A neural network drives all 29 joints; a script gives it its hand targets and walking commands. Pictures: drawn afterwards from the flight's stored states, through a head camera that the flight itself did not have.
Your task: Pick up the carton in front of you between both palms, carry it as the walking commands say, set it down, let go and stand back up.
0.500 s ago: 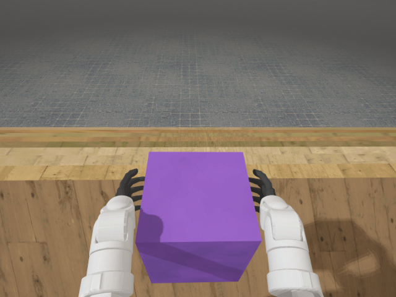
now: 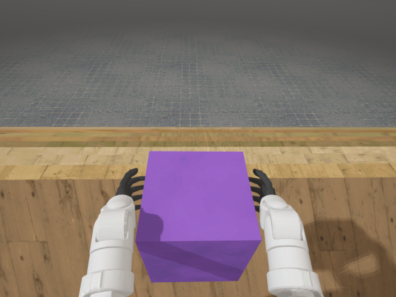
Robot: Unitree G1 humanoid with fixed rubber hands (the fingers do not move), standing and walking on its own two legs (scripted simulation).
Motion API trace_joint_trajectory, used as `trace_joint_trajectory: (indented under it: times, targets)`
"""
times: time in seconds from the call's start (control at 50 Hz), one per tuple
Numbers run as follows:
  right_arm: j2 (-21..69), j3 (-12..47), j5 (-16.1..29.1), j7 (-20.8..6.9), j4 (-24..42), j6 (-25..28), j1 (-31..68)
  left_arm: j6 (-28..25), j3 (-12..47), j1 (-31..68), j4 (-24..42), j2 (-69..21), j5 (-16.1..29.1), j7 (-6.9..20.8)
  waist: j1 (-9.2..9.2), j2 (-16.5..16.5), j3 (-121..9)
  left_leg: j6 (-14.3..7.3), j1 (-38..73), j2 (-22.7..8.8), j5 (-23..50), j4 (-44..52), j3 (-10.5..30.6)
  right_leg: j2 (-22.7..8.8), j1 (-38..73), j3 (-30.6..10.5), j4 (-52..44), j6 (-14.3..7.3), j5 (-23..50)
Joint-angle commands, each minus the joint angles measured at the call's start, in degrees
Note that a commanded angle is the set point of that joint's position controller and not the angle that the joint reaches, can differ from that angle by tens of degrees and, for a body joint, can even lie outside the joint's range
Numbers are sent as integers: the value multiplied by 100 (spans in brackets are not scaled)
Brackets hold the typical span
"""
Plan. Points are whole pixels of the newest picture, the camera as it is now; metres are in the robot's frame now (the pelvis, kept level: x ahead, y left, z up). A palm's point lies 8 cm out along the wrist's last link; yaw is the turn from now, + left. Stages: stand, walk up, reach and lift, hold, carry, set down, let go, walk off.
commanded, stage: hold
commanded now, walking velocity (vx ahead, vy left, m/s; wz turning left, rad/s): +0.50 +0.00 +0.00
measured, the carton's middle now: (195, 219) +0.29 +0.00 -0.02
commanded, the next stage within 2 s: carry in 0.02 s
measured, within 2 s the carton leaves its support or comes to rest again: neither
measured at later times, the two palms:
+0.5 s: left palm (132, 154) +0.40 +0.15 +0.08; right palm (258, 157) +0.39 -0.15 +0.07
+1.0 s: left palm (128, 90) +0.70 +0.21 +0.08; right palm (220, 92) +0.68 -0.09 +0.08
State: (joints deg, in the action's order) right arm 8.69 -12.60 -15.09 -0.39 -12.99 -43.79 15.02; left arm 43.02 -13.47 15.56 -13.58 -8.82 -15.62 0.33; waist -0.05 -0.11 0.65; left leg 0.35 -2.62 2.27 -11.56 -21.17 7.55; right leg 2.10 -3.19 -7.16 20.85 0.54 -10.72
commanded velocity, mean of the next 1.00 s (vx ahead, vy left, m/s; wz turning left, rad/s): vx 0.50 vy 0.00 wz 0.00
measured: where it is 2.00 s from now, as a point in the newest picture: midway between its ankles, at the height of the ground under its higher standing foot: (187, 180)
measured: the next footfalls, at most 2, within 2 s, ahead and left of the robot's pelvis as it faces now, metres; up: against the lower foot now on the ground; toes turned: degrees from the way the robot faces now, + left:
right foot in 0.42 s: +0.15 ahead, -0.10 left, +0.00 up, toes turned -8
left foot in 0.76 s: +0.43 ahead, +0.14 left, +0.00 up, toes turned +12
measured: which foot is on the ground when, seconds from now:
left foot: down 0.00-0.44, up 0.46-0.74, down 0.76-1.00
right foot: down 0.00-0.26, up 0.28-0.40, down 0.42-0.78, up 0.80-1.00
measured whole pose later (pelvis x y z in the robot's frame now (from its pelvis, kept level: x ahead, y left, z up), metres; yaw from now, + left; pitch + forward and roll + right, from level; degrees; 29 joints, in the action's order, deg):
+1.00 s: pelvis +0.41 +0.08 +0.00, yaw -1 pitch +5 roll -2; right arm 7.9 -7.6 -5.2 5.4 20.3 -69.0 10.7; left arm 69.1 -7.2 12.0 19.7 -8.1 -6.1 -5.8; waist -1.8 -0.1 -2.3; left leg -4.5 -13.0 -1.4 -13.1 -20.7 -12.9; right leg -5.0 -34.3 5.1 58.4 -0.8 -15.8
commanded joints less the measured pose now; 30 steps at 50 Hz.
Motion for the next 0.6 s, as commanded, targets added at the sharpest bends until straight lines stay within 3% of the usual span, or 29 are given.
trace_joint_trajectory:
  times: [0.0, 0.04, 0.06, 0.14, 0.18, 0.2, 0.22, 0.24, 0.26, 0.28, 0.3, 0.32, 0.36, 0.38, 0.4, 0.42, 0.44, 0.46, 0.48, 0.5, 0.52, 0.58]
  targets:
    - [5176, 3154, 1443, -1269, 230, 194, 2991, -126, 3220, 2894, 125, -5177, 1509, 1330, 13, 14, -1142, -41, -730, -628, -126, -35, -125, -686, -402, 133, 72, -46, -252]
    - [5194, 3296, 1589, -1256, 462, 182, 3045, -105, 3352, 2904, 348, -5156, 1595, 1306, 19, 62, -1125, -131, -1137, -507, -2280, 146, 16, -633, -892, -128, -222, -127, -2537]
    - [5215, 3429, 1674, -1236, 624, 152, 3123, -79, 3473, 2960, 512, -5172, 1673, 1279, 14, 120, -1098, -159, -1334, -472, -2720, 64, -24, -650, -1015, -157, -224, -169, -3053]
    - [5121, 4018, 2059, -1116, 1280, -180, 2986, 254, 4006, 2749, 1222, -5056, 2052, 1124, 52, 502, -1761, -81, -1383, -329, -1323, -866, -687, -1030, -727, -398, -247, -410, -2306]
    - [5009, 4260, 2250, -1057, 1618, -483, 2990, 579, 4243, 2717, 1588, -4887, 2192, 1036, 51, 712, -1741, -54, -1521, -222, -1513, -783, -946, -1235, -824, -584, -390, -539, -2782]
    - [4933, 4335, 2346, -1032, 1761, -657, 3023, 763, 4348, 2765, 1741, -4821, 2290, 1005, 43, 624, -1595, -77, -1409, -279, -1665, -551, -908, -1202, -1086, -445, -307, -500, -2873]
    - [4847, 4388, 2442, -1006, 1890, -841, 3055, 947, 4448, 2794, 1893, -4754, 2398, 975, 36, 322, -1434, -139, -1106, -488, -1825, -175, -648, -1028, -1509, -89, 47, -380, -2695]
    - [4752, 4408, 2522, -976, 1940, -1025, 2981, 1135, 4521, 2865, 2041, -4680, 2509, 951, -27, -395, -1308, -347, -679, -1054, -2150, 319, 180, -711, -2125, 496, 927, -163, -2219]
    - [4633, 4406, 2593, -932, 1998, -1198, 2795, 1316, 4603, 2873, 2146, -4672, 2645, 932, -123, -1275, -1286, -673, -18, -1711, -2229, 931, 1289, -361, -2968, 1185, 2100, 30, -1637]
    - [4563, 4426, 2619, -871, 2099, -1347, 2667, 1485, 4718, 2928, 2306, -4713, 2831, 937, -165, -1574, -1016, -1033, 426, -2091, -1329, 910, 1876, -329, -3741, 1363, 2074, 21, -1807]
    - [4561, 4493, 2666, -811, 2356, -1485, 2616, 1617, 4835, 2963, 2467, -4754, 3023, 952, -190, -1279, -993, -1196, 558, -2139, -383, 793, 1807, -396, -3836, 1286, 1992, -63, -2036]
    - [4610, 4546, 2765, -773, 2622, -1614, 2655, 1730, 4894, 2919, 2576, -4825, 3192, 960, -182, -991, -1167, -1176, 670, -2064, 241, 628, 1456, -379, -3658, 1316, 1734, -99, -1971]
    - [4711, 4671, 2965, -739, 3087, -1853, 2548, 1934, 4909, 2539, 2751, -4941, 3358, 933, -144, -866, -1680, -868, 586, -1711, 757, 249, 498, -181, -2686, 1628, 879, -78, -1114]
    - [4755, 4726, 3031, -746, 3243, -1961, 2460, 2019, 4894, 2289, 2843, -4990, 3347, 913, -71, -837, -1930, -660, 147, -1434, 567, -72, -111, -86, -1683, 1823, 275, -56, -528]
    - [4815, 4764, 3069, -765, 3316, -2059, 2226, 2107, 4866, 2135, 2975, -5015, 3304, 895, -47, -643, -2167, -460, -725, -1185, 292, -502, -631, -166, -255, 1743, -76, -83, -138]
    - [4837, 4769, 3098, -798, 3374, -2150, 2096, 2202, 4793, 1859, 3045, -4967, 3229, 870, 54, -8, -2408, -224, -1881, -907, -142, -1415, -1131, -838, 1201, 880, -387, -260, -490]
    - [4814, 4829, 3201, -864, 3604, -2262, 2191, 2249, 4675, 1616, 3062, -4786, 3033, 831, 137, 1493, -2286, 52, -3498, -475, -1063, -2775, -1595, -2217, 1961, -1301, -699, -894, -601]
    - [4800, 4878, 3300, -929, 3659, -2348, 2378, 2294, 4625, 1610, 3147, -4793, 2884, 783, 175, 1639, -1951, -49, -4432, -374, -1977, -3231, -1352, -2778, 2134, -2036, -765, -1444, 255]
    - [4886, 4900, 3331, -974, 3607, -2399, 2403, 2369, 4652, 1679, 3303, -4944, 2896, 750, 166, 1067, -1752, -160, -4686, -627, -2147, -3619, -1099, -2856, 2018, -1879, -650, -1541, 907]
    - [4888, 4871, 3384, -1000, 3613, -2429, 2297, 2429, 4685, 1715, 3459, -5069, 2979, 743, 178, 608, -1759, -181, -4671, -762, -2031, -3701, -1041, -2707, 1933, -1463, -592, -1396, 1288]
    - [4953, 4880, 3450, -1001, 3618, -2455, 2345, 2464, 4726, 1937, 3663, -5053, 3071, 739, 182, 363, -1821, -174, -4584, -846, -1777, -3405, -1026, -2579, 1858, -1064, -715, -1212, 1007]
    - [4945, 4794, 3401, -894, 3662, -2495, 2221, 2584, 4823, 2159, 3880, -4964, 3332, 789, 128, 632, -1682, -33, -3920, -692, -725, -2338, -1400, -1980, 1379, 150, -964, -821, 1146]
